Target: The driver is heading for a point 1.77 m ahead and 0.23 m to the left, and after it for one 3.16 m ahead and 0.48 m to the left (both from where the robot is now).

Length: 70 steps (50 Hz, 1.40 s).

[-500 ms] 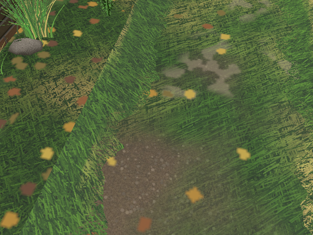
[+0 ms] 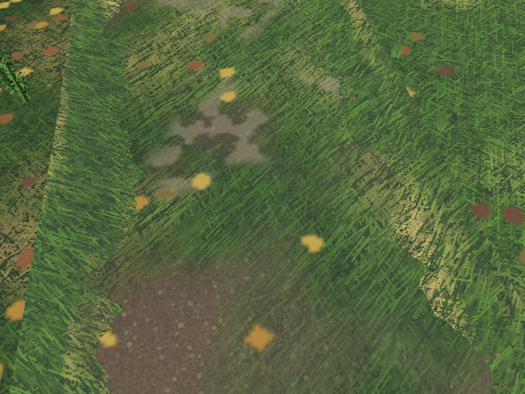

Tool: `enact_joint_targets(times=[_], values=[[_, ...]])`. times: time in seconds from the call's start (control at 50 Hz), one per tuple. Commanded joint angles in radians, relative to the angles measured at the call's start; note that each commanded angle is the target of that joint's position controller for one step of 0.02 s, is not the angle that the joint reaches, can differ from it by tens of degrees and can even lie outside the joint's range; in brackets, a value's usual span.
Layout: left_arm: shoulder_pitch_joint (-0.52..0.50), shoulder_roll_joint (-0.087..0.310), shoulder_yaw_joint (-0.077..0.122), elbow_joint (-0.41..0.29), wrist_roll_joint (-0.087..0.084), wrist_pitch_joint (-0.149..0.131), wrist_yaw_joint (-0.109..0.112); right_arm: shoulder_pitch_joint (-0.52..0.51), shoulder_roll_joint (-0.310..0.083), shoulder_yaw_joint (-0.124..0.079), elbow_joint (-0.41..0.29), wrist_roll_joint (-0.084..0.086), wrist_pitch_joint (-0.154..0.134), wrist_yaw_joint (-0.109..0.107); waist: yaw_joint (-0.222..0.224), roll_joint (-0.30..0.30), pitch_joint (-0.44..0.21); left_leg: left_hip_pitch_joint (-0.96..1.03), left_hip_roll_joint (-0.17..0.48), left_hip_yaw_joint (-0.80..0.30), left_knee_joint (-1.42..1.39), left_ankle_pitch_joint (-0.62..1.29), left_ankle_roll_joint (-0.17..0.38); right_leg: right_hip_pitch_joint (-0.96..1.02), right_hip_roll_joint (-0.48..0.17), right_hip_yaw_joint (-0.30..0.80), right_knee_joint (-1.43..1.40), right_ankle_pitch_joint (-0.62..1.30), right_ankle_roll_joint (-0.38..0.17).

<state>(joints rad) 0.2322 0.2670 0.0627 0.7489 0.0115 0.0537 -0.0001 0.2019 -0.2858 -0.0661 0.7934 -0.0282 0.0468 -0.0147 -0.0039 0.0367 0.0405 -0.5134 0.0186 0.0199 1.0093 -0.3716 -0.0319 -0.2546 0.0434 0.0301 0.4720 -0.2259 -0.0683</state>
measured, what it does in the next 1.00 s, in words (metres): steps on the spot: left foot, then right foot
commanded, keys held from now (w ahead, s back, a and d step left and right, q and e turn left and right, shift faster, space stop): e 0.12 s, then no key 0.30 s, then q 0.58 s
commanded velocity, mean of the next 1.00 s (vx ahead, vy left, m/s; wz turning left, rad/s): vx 0.00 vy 0.00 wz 0.01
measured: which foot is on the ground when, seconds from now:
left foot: up 0.00-0.30, down 0.32-0.64, up 0.66-0.90, down 0.92-1.00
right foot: down 0.00-0.32, up 0.34-0.60, down 0.62-0.92, up 0.94-1.00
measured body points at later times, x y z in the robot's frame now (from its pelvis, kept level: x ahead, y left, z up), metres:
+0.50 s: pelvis +0.00 +0.03 +0.00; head +0.02 +0.05 +0.45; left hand +0.14 +0.27 -0.13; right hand +0.07 -0.24 -0.10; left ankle +0.01 +0.12 -0.74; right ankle -0.05 -0.09 -0.71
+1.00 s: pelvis -0.04 +0.06 -0.01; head -0.01 +0.09 +0.44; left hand +0.04 +0.35 -0.15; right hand +0.10 -0.21 -0.11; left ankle -0.04 +0.14 -0.74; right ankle -0.07 -0.08 -0.70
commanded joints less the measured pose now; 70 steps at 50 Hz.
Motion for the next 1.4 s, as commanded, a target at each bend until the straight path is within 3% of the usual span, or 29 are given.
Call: enact_joint_targets(times=[0.02, 0.16, 0.28, 0.3, 0.32, 0.34, 0.36, 0.38, 0.46, 0.52, 0.58, 0.62, 0.64, 0.68, 0.7, 0.74, 0.78, 0.84, 0.9, 0.92, 0.94, 0.96, 0.98, 1.0, 1.04, 1.08, 1.14, 1.34, 1.4], values=[[-0.013, 0.150, 0.038, -0.069, -0.009, -0.022, 0.002, 0.009, -0.071, -0.020, -0.060, 0.003, -0.009, 0.003, -0.001, -0.122, -0.094, -0.078, -0.005, -0.041, 0.042, 0.018, -0.011, 0.152, -0.218, 0.248, -0.142, 0.388, -0.159], [0.035, 0.175, 0.049, -0.067, 0.007, -0.017, 0.003, -0.036, -0.061, -0.006, -0.098, 0.015, -0.006, -0.010, 0.044, -0.161, -0.088, 0.004, -0.027, -0.053, -0.185, -0.040, -0.003, 0.157, -0.223, 0.354, -0.116, 0.315, -0.182], [-0.044, 0.160, 0.036, -0.061, 0.001, -0.009, 0.001, 0.061, -0.043, 0.006, -0.084, 0.025, -0.022, -0.022, -0.017, -0.149, -0.098, 0.316, -0.058, -0.017, -0.554, 0.082, 0.049, 0.029, -0.173, 0.375, -0.046, 0.359, -0.100], [-0.043, 0.137, 0.027, -0.062, -0.005, -0.011, 0.005, 0.074, -0.056, 0.006, -0.082, 0.015, -0.033, -0.028, -0.022, -0.108, -0.097, 0.406, -0.007, -0.071, -0.678, 0.165, 0.063, -0.036, -0.137, 0.364, -0.019, 0.231, -0.049], [-0.006, 0.068, 0.007, -0.067, -0.004, -0.017, 0.006, 0.062, -0.116, 0.002, -0.097, -0.007, -0.043, -0.034, 0.005, 0.077, -0.111, 0.465, 0.206, -0.297, -0.789, 0.146, 0.104, -0.110, -0.041, 0.263, 0.122, -0.002, 0.007], [0.007, 0.083, 0.012, -0.070, -0.005, -0.016, 0.012, -0.014, -0.190, -0.010, -0.117, -0.002, -0.041, -0.025, 0.026, 0.195, -0.059, 0.350, 0.351, -0.460, -0.797, 0.323, 0.223, -0.167, 0.114, 0.101, 0.206, -0.290, 0.034], [-0.005, 0.135, 0.025, -0.052, 0.011, -0.010, 0.014, -0.003, -0.144, -0.003, -0.109, 0.001, -0.043, -0.017, 0.007, 0.132, -0.053, 0.280, 0.358, -0.442, -0.779, 0.367, 0.289, -0.106, 0.061, 0.114, 0.361, -0.335, 0.045], [0.001, 0.134, 0.029, -0.034, 0.004, -0.007, 0.008, -0.040, -0.092, 0.014, -0.107, 0.009, -0.048, -0.012, 0.029, 0.086, -0.031, 0.263, 0.297, -0.365, -0.771, 0.379, 0.279, -0.093, 0.055, 0.123, 0.410, -0.287, 0.051], [0.025, 0.064, 0.002, 0.018, 0.008, -0.002, -0.002, -0.060, -0.046, 0.034, -0.076, 0.012, -0.054, -0.012, 0.037, 0.118, -0.048, 0.355, 0.147, -0.188, -0.707, 0.541, 0.200, -0.043, 0.018, 0.059, 0.277, -0.207, 0.095], [-0.035, 0.071, -0.003, 0.021, -0.005, -0.003, 0.021, 0.014, -0.120, 0.007, -0.038, 0.015, -0.042, 0.000, -0.015, 0.147, -0.054, 0.447, 0.140, -0.257, -0.640, 0.616, 0.210, -0.028, 0.028, -0.011, 0.082, -0.193, 0.098], [0.017, 0.087, 0.001, 0.047, -0.010, -0.019, 0.043, 0.002, -0.155, -0.017, -0.032, 0.028, -0.029, 0.005, 0.014, 0.123, -0.070, 0.413, 0.140, -0.315, -0.594, 0.646, 0.182, 0.072, 0.015, -0.015, -0.107, -0.007, 0.075], [0.036, 0.131, 0.009, 0.045, 0.009, -0.038, 0.054, -0.025, -0.115, -0.012, -0.051, 0.031, -0.032, 0.012, 0.020, 0.044, -0.112, 0.265, 0.100, -0.305, -0.547, 0.501, 0.135, 0.217, -0.096, 0.073, -0.110, 0.060, 0.040], [-0.002, 0.193, 0.027, 0.050, 0.006, -0.032, 0.053, -0.038, -0.069, -0.004, -0.072, 0.043, -0.032, 0.016, -0.009, -0.145, -0.071, 0.172, -0.014, -0.189, -0.488, 0.304, 0.103, 0.191, -0.169, 0.147, -0.111, 0.130, -0.013], [-0.015, 0.165, 0.025, 0.035, 0.013, -0.031, 0.046, -0.039, -0.085, -0.012, -0.058, 0.021, -0.018, 0.013, 0.026, -0.249, -0.036, 0.093, -0.095, -0.050, -0.223, -0.090, 0.081, 0.158, -0.358, 0.262, -0.166, 0.312, -0.148], [-0.020, 0.143, 0.018, 0.024, 0.018, -0.032, 0.046, -0.034, -0.102, -0.024, -0.051, 0.017, -0.008, 0.015, 0.032, -0.212, -0.015, 0.056, -0.081, -0.040, -0.057, -0.206, 0.077, 0.139, -0.400, 0.265, -0.171, 0.441, -0.201], [-0.050, 0.131, 0.010, 0.024, 0.018, -0.035, 0.050, -0.013, -0.083, -0.025, -0.046, 0.017, 0.006, 0.025, -0.006, -0.143, 0.003, 0.047, -0.036, -0.058, -0.012, -0.179, 0.063, 0.131, -0.358, 0.159, -0.147, 0.507, -0.179], [-0.075, 0.145, 0.013, 0.020, 0.021, -0.034, 0.048, -0.013, -0.066, -0.017, -0.047, 0.019, 0.011, 0.040, -0.001, -0.183, -0.008, 0.079, -0.033, -0.021, -0.111, -0.129, 0.045, 0.161, -0.294, 0.070, -0.117, 0.489, -0.127], [-0.052, 0.178, 0.024, 0.028, 0.017, -0.029, 0.034, -0.041, -0.072, -0.015, -0.072, 0.029, 0.016, 0.053, 0.032, -0.223, -0.039, 0.165, -0.042, 0.027, -0.263, -0.098, 0.042, 0.177, -0.298, 0.035, -0.077, 0.475, -0.108], [-0.068, 0.198, 0.032, 0.031, 0.004, -0.026, 0.026, 0.014, -0.073, -0.017, -0.068, 0.021, 0.008, 0.045, -0.011, -0.178, -0.059, 0.313, -0.071, 0.067, -0.513, 0.077, 0.067, 0.116, -0.289, -0.018, 0.050, 0.361, -0.052], [-0.030, 0.185, 0.032, 0.041, 0.009, -0.028, 0.022, 0.034, -0.105, -0.025, -0.066, 0.009, -0.005, 0.035, -0.023, -0.070, -0.069, 0.404, -0.040, -0.043, -0.641, 0.189, 0.084, 0.031, -0.248, -0.069, 0.182, 0.193, 0.006], [-0.001, 0.111, 0.014, 0.006, 0.025, -0.024, 0.017, 0.057, -0.235, -0.049, -0.084, 0.002, -0.023, 0.026, 0.002, 0.211, -0.080, 0.519, 0.247, -0.435, -0.713, 0.470, 0.150, -0.199, -0.124, -0.159, 0.446, -0.277, 0.084], [-0.103, 0.098, 0.002, -0.042, 0.016, -0.007, 0.036, 0.140, -0.307, -0.071, -0.067, 0.018, -0.026, 0.035, -0.066, 0.244, -0.095, 0.453, 0.360, -0.591, -0.713, 0.668, 0.318, -0.286, -0.013, -0.041, 0.575, -0.455, 0.086], [-0.114, 0.127, 0.007, -0.034, 0.012, 0.000, 0.039, 0.137, -0.251, -0.061, -0.058, 0.023, -0.024, 0.035, -0.048, 0.104, -0.057, 0.446, 0.322, -0.529, -0.711, 0.589, 0.338, -0.307, -0.053, 0.014, 0.655, -0.397, 0.082], [-0.115, 0.132, 0.010, -0.020, 0.001, -0.003, 0.034, 0.072, -0.201, -0.047, -0.067, 0.027, -0.021, 0.029, -0.022, 0.056, -0.005, 0.401, 0.260, -0.443, -0.712, 0.512, 0.313, -0.309, -0.072, 0.025, 0.657, -0.306, 0.078], [-0.092, 0.145, 0.016, -0.002, 0.010, -0.014, 0.023, -0.005, -0.159, -0.035, -0.088, 0.028, -0.012, 0.016, 0.005, 0.063, -0.008, 0.407, 0.162, -0.359, -0.714, 0.477, 0.252, -0.287, -0.082, 0.023, 0.599, -0.193, 0.086], [-0.064, 0.143, 0.015, 0.007, 0.026, -0.017, 0.005, 0.040, -0.156, -0.035, -0.076, 0.026, -0.013, 0.019, -0.003, 0.063, -0.075, 0.441, 0.127, -0.369, -0.754, 0.233, 0.255, -0.266, -0.069, 0.012, 0.581, -0.150, 0.095], [-0.121, 0.135, 0.014, -0.012, 0.028, -0.021, -0.009, 0.084, -0.164, -0.039, -0.062, 0.020, -0.021, 0.025, -0.030, 0.074, -0.021, 0.447, 0.126, -0.454, -0.833, -0.113, 0.273, -0.330, -0.064, 0.010, 0.479, -0.124, 0.108], [-0.200, 0.112, -0.006, -0.043, 0.021, -0.078, -0.017, 0.161, -0.173, -0.041, -0.027, 0.003, -0.063, 0.027, -0.067, 0.075, 0.001, 0.372, 0.120, -0.519, -0.807, -0.126, 0.289, -0.248, -0.043, -0.005, 0.206, -0.086, 0.095], [-0.152, 0.102, -0.014, -0.039, 0.011, -0.093, -0.014, 0.142, -0.169, -0.037, -0.023, 0.002, -0.072, 0.030, -0.034, 0.067, 0.013, 0.259, 0.109, -0.516, -0.782, -0.119, 0.264, -0.071, -0.030, -0.024, 0.092, -0.070, 0.061]])
Velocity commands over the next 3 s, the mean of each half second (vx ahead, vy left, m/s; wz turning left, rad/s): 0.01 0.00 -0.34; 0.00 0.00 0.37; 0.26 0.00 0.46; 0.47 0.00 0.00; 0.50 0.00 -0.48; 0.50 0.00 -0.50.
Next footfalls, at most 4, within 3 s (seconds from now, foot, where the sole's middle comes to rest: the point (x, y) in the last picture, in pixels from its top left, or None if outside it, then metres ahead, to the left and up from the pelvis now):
0.32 left None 0.05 0.12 -0.78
0.62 right None -0.02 -0.08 -0.78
0.92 left None -0.01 0.14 -0.78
1.46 right None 0.15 -0.02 -0.78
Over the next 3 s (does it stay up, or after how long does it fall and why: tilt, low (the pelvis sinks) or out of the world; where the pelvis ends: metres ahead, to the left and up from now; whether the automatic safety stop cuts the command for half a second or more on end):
stays up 0.84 0.23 -0.02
